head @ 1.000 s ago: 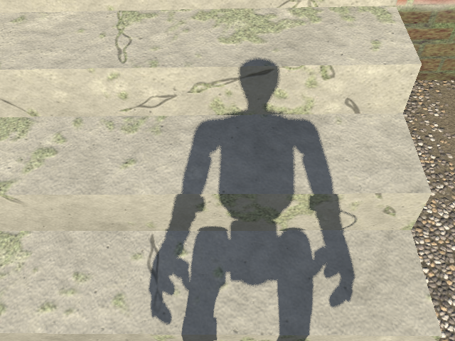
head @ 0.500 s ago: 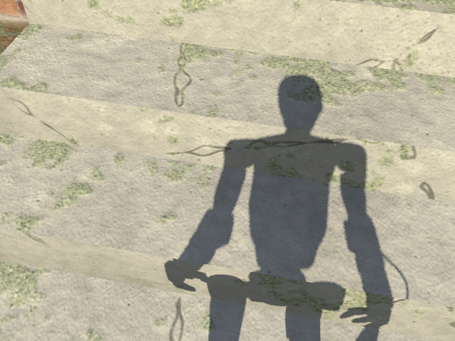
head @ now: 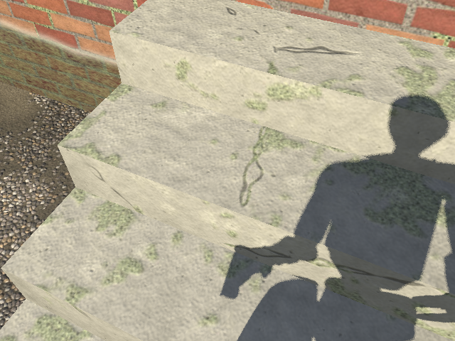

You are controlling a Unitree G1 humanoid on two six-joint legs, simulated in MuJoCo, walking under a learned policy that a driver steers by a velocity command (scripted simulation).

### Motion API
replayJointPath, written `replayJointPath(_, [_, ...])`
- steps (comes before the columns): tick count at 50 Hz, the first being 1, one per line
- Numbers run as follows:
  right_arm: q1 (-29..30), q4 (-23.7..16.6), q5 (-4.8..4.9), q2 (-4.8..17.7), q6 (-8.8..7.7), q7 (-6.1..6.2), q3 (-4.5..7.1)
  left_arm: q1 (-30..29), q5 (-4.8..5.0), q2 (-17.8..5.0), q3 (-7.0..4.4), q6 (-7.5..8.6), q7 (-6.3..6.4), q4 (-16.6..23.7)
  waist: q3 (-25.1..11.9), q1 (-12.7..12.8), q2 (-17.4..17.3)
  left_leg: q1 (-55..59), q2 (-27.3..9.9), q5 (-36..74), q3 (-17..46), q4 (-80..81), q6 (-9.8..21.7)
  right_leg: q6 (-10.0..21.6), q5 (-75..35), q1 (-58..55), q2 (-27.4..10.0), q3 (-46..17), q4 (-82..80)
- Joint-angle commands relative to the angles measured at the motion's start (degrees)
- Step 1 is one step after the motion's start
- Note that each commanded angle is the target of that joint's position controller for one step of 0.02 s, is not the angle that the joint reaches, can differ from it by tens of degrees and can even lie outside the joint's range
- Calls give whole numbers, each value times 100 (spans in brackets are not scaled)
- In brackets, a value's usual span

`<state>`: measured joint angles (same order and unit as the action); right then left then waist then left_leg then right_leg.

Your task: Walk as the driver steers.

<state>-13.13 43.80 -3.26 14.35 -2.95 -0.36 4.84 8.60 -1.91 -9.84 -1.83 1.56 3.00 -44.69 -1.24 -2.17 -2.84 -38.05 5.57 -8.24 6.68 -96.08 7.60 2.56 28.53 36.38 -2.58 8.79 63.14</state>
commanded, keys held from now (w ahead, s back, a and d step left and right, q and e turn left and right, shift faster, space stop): w+q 0.02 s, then e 0.98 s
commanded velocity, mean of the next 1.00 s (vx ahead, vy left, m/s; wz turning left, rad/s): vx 0.13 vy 0.00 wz -0.30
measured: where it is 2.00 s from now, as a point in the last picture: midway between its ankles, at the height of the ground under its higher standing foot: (344, 236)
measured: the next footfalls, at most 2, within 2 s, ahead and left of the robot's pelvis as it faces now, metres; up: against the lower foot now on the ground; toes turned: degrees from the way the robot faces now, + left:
left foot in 0.32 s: +0.27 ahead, +0.13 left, +0.00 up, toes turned +3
right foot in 0.78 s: +0.33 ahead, -0.19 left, +0.18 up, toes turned -20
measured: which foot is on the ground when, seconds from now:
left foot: up 0.00-0.30, down 0.32-0.80, up 0.82-1.00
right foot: down 0.00-0.34, up 0.36-0.76, down 0.78-1.00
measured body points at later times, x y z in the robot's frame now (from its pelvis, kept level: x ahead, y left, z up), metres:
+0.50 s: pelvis +0.19 +0.02 +0.08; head +0.22 +0.03 +0.53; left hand +0.34 +0.26 -0.04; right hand +0.28 -0.23 -0.03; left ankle +0.23 +0.13 -0.66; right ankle +0.12 -0.08 -0.38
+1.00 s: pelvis +0.25 -0.09 +0.18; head +0.25 -0.12 +0.63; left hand +0.49 +0.07 +0.09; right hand +0.35 -0.37 +0.10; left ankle +0.26 +0.07 -0.33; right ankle +0.29 -0.18 -0.48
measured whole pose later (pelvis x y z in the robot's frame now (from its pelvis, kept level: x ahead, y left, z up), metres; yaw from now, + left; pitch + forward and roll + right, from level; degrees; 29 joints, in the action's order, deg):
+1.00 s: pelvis +0.25 -0.09 +0.18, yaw -23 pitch +2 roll +2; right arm -6.1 31.7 -3.9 9.3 0.3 1.5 1.3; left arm 9.6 -1.7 -9.9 -2.9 -2.9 2.7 -37.2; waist -0.6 -0.4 -1.6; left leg -43.8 -0.2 -2.1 2.1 -102.7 0.9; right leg 5.2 25.9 39.8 4.4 0.3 64.2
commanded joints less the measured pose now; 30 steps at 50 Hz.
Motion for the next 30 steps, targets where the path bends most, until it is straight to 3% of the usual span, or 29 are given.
replayJointPath(1, [19, -852, 73, -872, 156, 65, -373, 385, -99, 469, 60, 341, -163, -565, 645, -365, 509, -2315, -364, -341, 340, -1860, 95, 378, 540, -594, -1390, -2544, -4072])
replayJointPath(3, [251, -1042, 116, -885, 116, 111, -475, 555, -29, 340, 5, 476, -351, -875, 813, -480, 366, -2247, -424, -121, 463, -784, 51, 175, -931, -457, -934, -1490, -4288])
replayJointPath(4, [261, -974, 168, -648, 113, 91, -410, 552, -22, 72, -45, 459, -393, -845, 783, -398, 386, -2039, -177, 70, 95, -263, -48, 346, -1772, -498, -755, -948, -4437])
replayJointPath(5, [395, -1085, 108, -495, 88, 62, -370, 560, 38, -66, -78, 531, -360, -773, 706, -420, 343, -1551, -268, 439, 141, 582, -209, 448, -2887, -434, -814, -790, -4438])
replayJointPath(6, [300, -959, 121, -267, 69, 34, -286, 659, 48, -214, -106, 578, -329, -722, 440, -345, 239, -1187, -221, 462, -298, 1130, -328, 550, -4052, -758, -795, -534, -4522])
replayJointPath(7, [213, -904, 101, -137, 16, -19, -246, 659, 56, -412, -148, 628, -283, -679, 81, -429, 452, -707, -489, 616, -640, 1907, -400, 543, -4907, -1243, -757, -384, -4644])
replayJointPath(8, [62, -694, 106, -305, -8, -44, -293, 758, 62, -450, -171, 629, -214, -719, -298, -399, 684, -352, -591, 537, -1078, 2212, -392, 576, -5353, -1806, -607, -190, -4591])
replayJointPath(9, [228, -703, 86, -416, -64, -129, -333, 743, 109, -511, -208, 623, -134, -630, -435, -266, 721, 122, -693, 614, -1131, 3081, -365, 599, -5376, -2045, -438, -85, -4636])
replayJointPath(10, [597, -732, 59, -552, -80, -179, -354, 1061, 140, -533, -230, 613, -61, -646, -565, 56, 691, 121, -689, 715, -1272, 3462, -314, 682, -5724, -2707, -543, -287, -4616])
replayJointPath(11, [999, -804, 54, -747, -127, -188, -400, 1335, 167, -583, -266, 595, -20, -680, -521, 242, 803, -202, -755, 808, -1220, 3810, -266, 748, -6050, -3352, -729, -532, -4536])
replayJointPath(12, [1450, -991, 96, -899, -125, -179, -468, 1574, 112, -686, -315, 511, -14, -646, -357, 439, 842, -541, -670, -68, -1376, 4417, -378, 821, -6117, -3868, -745, -726, -4605])
replayJointPath(13, [1566, -987, 79, -803, -150, -166, -442, 1689, 20, -573, -290, 381, -13, -536, -357, 563, 428, -558, -412, -428, -1614, 4772, -415, 779, -7223, -4401, -598, -729, -4207])
replayJointPath(14, [1138, -798, 191, -716, -252, -164, -410, 1512, -37, -571, -283, 341, -8, -367, -603, 408, 617, 333, -343, 373, -1341, 5790, -369, 628, -7882, -4367, -588, -755, -3573])
replayJointPath(15, [585, -666, 273, -533, -292, -97, -330, 1576, 106, -837, -395, 351, -71, -269, -960, 216, 1050, 1363, -252, 1188, -1247, 6904, -406, 523, -7923, -4299, -552, -885, -2950])
replayJointPath(16, [-184, -422, 219, -334, -321, -32, -233, 1342, 347, -1020, -500, 367, -128, -127, -1136, -211, 1216, 2619, -307, 2251, -1173, 8381, -460, 389, -7013, -3879, -346, -872, -2216])
replayJointPath(17, [-678, -122, 39, 35, -363, 17, -86, 1393, 515, -728, -475, 377, -174, 9, -1211, -237, 789, 4303, -898, 3655, -1038, 8206, -489, 249, -3825, -2256, -29, -796, -1185])
replayJointPath(18, [-995, -135, -62, 509, -335, 58, 37, 1476, 569, -51, -372, 352, -131, 263, -1507, -247, -644, 6157, -2677, 8520, 151, 6700, 83, -49, 493, 166, 614, -595, 1038])
replayJointPath(19, [-1146, -186, -14, 736, -244, 117, 83, 1723, 542, 113, -319, 251, -86, 228, -2328, -318, -532, 5991, -3531, 9289, 404, 6586, 970, -184, 721, 556, 542, -1084, 3135])
replayJointPath(20, [-837, -286, -15, 604, -174, 113, 83, 1390, 385, -49, -367, 181, -2, 255, -2229, -330, -108, 5335, -3421, 6984, 339, 6997, 1150, -221, 334, 898, 437, -1008, 4363])
replayJointPath(21, [-582, -250, 30, 303, -141, 162, -12, 779, 237, -42, -394, 110, 28, 455, -1552, -152, 20, 4772, -3100, 5010, 216, 7242, 1001, -240, 66, 1513, 401, -996, 4971])
replayJointPath(23, [-532, -9, 152, -141, -158, 279, -157, 264, 50, 160, -310, -57, 40, 788, -533, 234, -317, 3758, -2820, 3052, -124, 7716, 475, -126, 45, 2238, 358, -1108, 5912])
replayJointPath(24, [-529, 86, 167, -228, -163, 313, -199, 170, 33, 219, -261, -172, 16, 922, -231, 394, -286, 3240, -2806, 2163, -287, 7901, 311, -60, -26, 2363, 321, -1177, 6095])
replayJointPath(26, [-653, 304, 87, -81, -222, 265, -178, -278, 69, 489, -103, -303, 25, 1282, 82, 454, -269, 2865, -2953, 871, -338, 8211, 267, 112, -104, 3096, 351, -1355, 7065])
replayJointPath(28, [-691, 388, 82, 104, -324, 179, -140, -595, 21, 476, -44, -436, 81, 1589, 278, 510, -233, 2799, -2971, 41, -491, 8452, 235, 153, -143, 3690, 319, -1469, 7413])
replayJointPath(30, [-556, 372, 141, 228, -322, 167, -131, -870, -55, 386, -25, -509, 80, 1933, 415, 684, -161, 2519, -2820, 218, -818, 8544, 136, 88, -351, 3734, 206, -1454, 6963])
Velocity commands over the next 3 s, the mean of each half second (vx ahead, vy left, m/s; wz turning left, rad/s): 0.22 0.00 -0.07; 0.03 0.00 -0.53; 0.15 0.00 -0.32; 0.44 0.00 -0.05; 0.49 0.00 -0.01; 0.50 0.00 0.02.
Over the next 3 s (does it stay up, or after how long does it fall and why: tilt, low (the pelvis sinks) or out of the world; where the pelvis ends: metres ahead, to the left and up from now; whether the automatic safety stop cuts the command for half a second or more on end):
stays up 1.09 -0.60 0.71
